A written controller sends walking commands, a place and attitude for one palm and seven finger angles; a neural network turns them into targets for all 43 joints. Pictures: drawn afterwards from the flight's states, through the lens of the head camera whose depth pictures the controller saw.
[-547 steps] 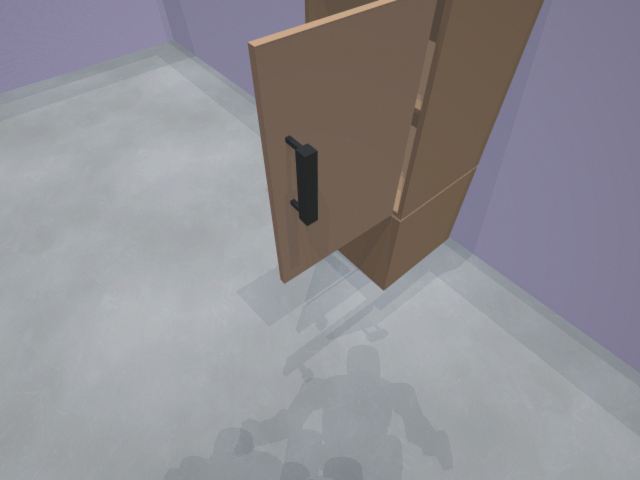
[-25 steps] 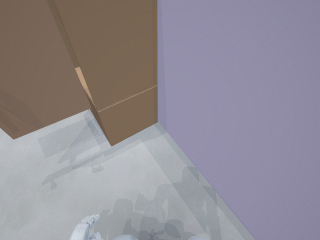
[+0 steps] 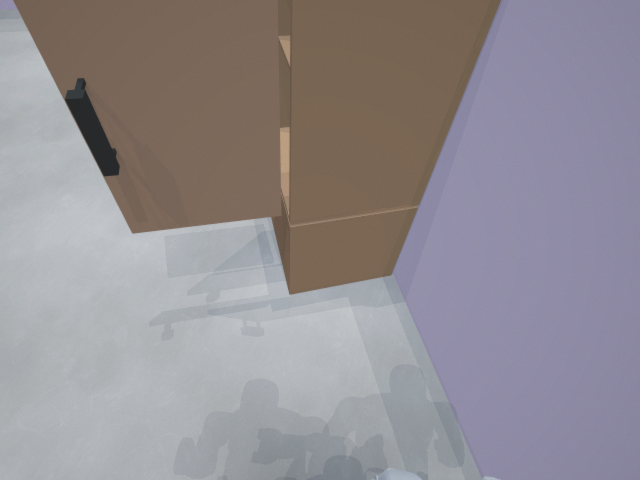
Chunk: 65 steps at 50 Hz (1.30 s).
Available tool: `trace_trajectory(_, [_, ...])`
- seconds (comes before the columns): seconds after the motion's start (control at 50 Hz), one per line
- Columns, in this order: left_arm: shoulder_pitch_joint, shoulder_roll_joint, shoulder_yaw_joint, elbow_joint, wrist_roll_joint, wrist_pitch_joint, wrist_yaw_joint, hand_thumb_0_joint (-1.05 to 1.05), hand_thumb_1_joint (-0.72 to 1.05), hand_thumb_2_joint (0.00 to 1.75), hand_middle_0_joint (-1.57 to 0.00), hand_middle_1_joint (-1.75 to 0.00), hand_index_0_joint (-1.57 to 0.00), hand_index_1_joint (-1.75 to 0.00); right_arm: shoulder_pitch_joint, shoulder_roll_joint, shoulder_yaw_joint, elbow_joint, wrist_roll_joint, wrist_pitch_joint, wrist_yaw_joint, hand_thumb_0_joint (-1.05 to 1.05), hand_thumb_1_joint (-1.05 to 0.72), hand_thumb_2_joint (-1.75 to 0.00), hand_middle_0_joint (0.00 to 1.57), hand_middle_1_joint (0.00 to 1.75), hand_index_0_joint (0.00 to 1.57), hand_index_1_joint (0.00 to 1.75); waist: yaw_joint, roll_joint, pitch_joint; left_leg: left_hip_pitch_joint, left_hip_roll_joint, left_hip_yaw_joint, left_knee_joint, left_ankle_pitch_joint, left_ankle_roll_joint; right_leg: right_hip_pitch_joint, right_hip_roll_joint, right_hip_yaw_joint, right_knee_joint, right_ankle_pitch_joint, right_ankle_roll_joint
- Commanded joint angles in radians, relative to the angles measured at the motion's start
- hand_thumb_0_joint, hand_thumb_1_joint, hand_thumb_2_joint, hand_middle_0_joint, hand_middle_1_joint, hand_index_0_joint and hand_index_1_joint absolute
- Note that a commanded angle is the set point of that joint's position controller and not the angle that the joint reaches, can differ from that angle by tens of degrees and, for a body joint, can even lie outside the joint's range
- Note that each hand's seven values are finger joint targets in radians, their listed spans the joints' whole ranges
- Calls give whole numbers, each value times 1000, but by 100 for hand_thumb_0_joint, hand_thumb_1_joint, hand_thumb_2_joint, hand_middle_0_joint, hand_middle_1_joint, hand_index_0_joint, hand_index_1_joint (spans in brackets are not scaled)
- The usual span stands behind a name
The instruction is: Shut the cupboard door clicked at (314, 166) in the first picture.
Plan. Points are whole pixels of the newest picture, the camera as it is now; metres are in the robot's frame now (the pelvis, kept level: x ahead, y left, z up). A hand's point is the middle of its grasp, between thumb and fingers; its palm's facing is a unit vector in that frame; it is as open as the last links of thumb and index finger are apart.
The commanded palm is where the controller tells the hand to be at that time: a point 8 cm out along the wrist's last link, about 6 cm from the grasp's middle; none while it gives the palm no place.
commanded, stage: turn to face it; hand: left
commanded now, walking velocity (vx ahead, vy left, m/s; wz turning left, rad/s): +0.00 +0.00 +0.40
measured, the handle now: (96, 128) +0.66 +0.47 +0.00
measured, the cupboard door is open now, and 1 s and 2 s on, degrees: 88 88 88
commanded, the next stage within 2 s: take the last steps up to it in 0.32 s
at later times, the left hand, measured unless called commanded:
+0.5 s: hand out of the picture +0.00 +0.15 -0.18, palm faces +0.24 -0.95 -0.21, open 7.3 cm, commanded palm none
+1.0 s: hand out of the picture +0.10 +0.16 -0.16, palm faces +0.33 -0.92 -0.21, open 7.3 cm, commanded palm none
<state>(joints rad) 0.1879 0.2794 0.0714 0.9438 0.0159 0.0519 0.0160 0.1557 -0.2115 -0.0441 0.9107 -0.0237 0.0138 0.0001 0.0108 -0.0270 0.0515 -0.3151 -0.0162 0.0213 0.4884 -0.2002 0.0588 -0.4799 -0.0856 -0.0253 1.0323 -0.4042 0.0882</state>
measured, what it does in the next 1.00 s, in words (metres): walks ahead, turning left: right foot, then left foot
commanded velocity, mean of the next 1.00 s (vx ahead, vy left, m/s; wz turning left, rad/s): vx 0.17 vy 0.05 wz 0.18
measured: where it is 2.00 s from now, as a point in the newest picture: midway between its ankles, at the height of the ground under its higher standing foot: (289, 477)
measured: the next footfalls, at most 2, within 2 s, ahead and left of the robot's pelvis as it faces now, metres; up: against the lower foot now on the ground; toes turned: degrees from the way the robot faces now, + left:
right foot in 0.20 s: +0.04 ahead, -0.16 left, +0.00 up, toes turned +3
left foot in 0.54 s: +0.04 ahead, +0.08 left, +0.00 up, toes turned +16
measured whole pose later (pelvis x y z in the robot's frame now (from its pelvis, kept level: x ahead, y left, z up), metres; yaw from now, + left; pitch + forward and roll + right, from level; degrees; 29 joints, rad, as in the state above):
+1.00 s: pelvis +0.11 -0.02 +0.00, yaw +17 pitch -1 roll +0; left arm 0.27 0.15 0.04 1.01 0.02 -0.05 0.01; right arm 0.30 -0.19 -0.06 1.09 -0.03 0.02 0.02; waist 0.00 0.02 0.04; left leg -0.41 0.02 0.04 0.97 -0.37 0.00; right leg -0.17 -0.07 -0.13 0.47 -0.30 0.01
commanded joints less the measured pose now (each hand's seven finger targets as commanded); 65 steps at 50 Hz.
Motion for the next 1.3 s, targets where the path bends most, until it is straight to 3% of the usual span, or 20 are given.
trace_trajectory(0.0, [-39,31,0,-94,-1,-20,1,0,90,90,-20,-30,-20,-30,64,-205,-59,-32,-3,2,-13,0,-90,-90,20,30,20,30,-44,153,-102,174,260,-273,-152,245,110,-11,16,6,-116,-36,-5])
trace_trajectory(0.12, [78,40,0,-65,-9,-38,9,0,90,90,-20,-30,-20,-30,-8,-194,-60,-44,6,15,-10,0,-90,-90,20,30,20,30,12,145,-126,29,192,-289,-46,249,59,318,64,-19,-536,128,-31])
trace_trajectory(0.14, [108,81,8,-60,-4,-50,15,0,90,90,-20,-30,-20,-30,-17,-162,-57,-51,15,15,-5,0,-90,-90,20,30,20,30,28,50,-126,-61,131,-246,31,160,6,433,-3,51,-673,200,-48])
trace_trajectory(0.16, [124,158,24,-57,10,-58,21,0,90,90,-20,-30,-20,-30,-12,-103,-48,-65,22,13,2,0,-90,-90,20,30,20,30,30,-193,-115,-216,-9,-88,204,-118,-72,496,-240,288,-751,279,-137])
trace_trajectory(0.18, [106,194,25,-73,14,-59,17,0,90,90,-20,-30,-20,-30,-36,-111,-50,-83,15,17,7,0,-90,-90,20,30,20,30,36,-239,-80,-210,-40,-39,423,-398,-90,371,-396,361,-767,391,-250])
trace_trajectory(0.26, [50,86,5,-72,5,-69,24,0,90,90,-20,-30,-20,-30,-47,-91,-44,-27,10,34,8,0,-90,-90,20,30,20,30,2,-190,-45,-247,23,-41,635,-288,-114,400,-236,113,-650,774,-231])
trace_trajectory(0.36, [126,110,12,-31,12,-70,19,0,90,90,-20,-30,-20,-30,-100,-49,-23,-12,16,25,13,0,-90,-90,20,30,20,30,39,-164,-65,-132,1,45,335,-276,-119,461,-222,54,-615,843,-211])
trace_trajectory(0.46, [104,112,15,6,1,-68,7,0,90,90,-20,-30,-20,-30,-7,-63,-14,31,7,2,7,0,-90,-90,20,30,20,30,-7,-161,-68,135,-7,82,-15,-67,-89,327,-202,21,-565,517,-140])
trace_trajectory(0.48, [83,97,14,-2,-4,-65,-1,0,90,90,-20,-30,-20,-30,35,-106,-21,44,4,-8,5,0,-90,-90,20,30,20,30,-31,-61,-80,245,47,27,-71,-17,-57,226,-170,-13,-490,360,-107])
trace_trajectory(0.52, [16,9,-4,-69,-1,-60,-14,0,90,90,-20,-30,-20,-30,184,-249,-53,58,-13,-9,-5,0,-90,-90,20,30,20,30,-101,303,-83,359,401,-428,-214,-25,163,-96,18,-128,-93,-232,-46])
trace_trajectory(0.58, [-76,22,-3,-66,8,-61,-24,0,90,90,-20,-30,-20,-30,155,-175,-36,53,-7,-29,-24,0,-90,-90,20,30,20,30,-71,221,2,229,336,-391,-264,-166,175,-175,-33,18,106,-107,-70])
trace_trajectory(0.78, [61,-17,-10,0,11,-71,-39,0,90,90,-20,-30,-20,-30,126,-139,-27,86,-1,-42,-13,0,-90,-90,20,30,20,30,24,98,15,-14,190,-158,-208,-261,85,317,48,-101,-450,88,-63])
trace_trajectory(0.8, [124,5,-2,22,12,-78,-35,0,90,90,-20,-30,-20,-30,116,-119,-25,87,4,-41,-11,0,-90,-90,20,30,20,30,52,52,9,-76,138,-118,-116,-294,50,428,35,-72,-544,84,-69])
trace_trajectory(0.84, [271,138,29,58,16,-90,-17,0,90,90,-20,-30,-20,-30,106,-42,-11,44,10,-41,2,0,-90,-90,20,30,20,30,110,-272,19,-354,-34,66,283,-376,-41,607,-319,417,-838,-219,-213])
trace_trajectory(0.86, [300,150,34,58,9,-93,-10,0,90,90,-20,-30,-20,-30,43,-85,-21,26,-1,-40,6,0,-90,-90,20,30,20,30,124,-220,35,-374,21,0,486,-396,-41,526,-401,548,-917,-286,-294])
trace_trajectory(0.98, [152,13,3,56,8,-131,-4,0,90,90,-20,-30,-20,-30,73,-8,-19,77,-1,-29,30,0,-90,-90,20,30,20,30,3,-129,48,-249,104,20,406,-79,-84,361,-232,61,-870,275,-215])
trace_trajectory(1.12, [174,47,12,126,5,-116,-8,0,90,90,-20,-30,-20,-30,112,-9,-13,85,-2,-58,28,0,-90,-90,20,30,20,30,-26,-110,-4,82,11,137,5,33,-60,316,-174,-53,-671,409,-167])
trace_trajectory(1.14, [176,22,6,126,5,-111,-10,0,90,90,-20,-30,-20,-30,197,-50,-23,112,-6,-64,19,0,-90,-90,20,30,20,30,-63,-15,-41,240,28,103,-26,40,-47,228,-137,-77,-517,401,-146])
trace_trajectory(1.18, [169,-58,-15,67,-5,-104,-13,0,90,90,-20,-30,-20,-30,408,-222,-56,142,-14,-64,-13,0,-90,-90,20,30,20,30,-130,325,-182,471,405,-384,-173,125,138,-68,59,-149,2,-215,-84])
trace_trajectory(1.28, [122,-82,-21,79,8,-82,-20,0,90,90,-20,-30,-20,-30,163,-82,-9,90,-6,-72,-29,0,-90,-90,20,30,20,30,-19,160,-19,79,327,-165,-269,31,112,-36,-46,-10,89,-25,-100])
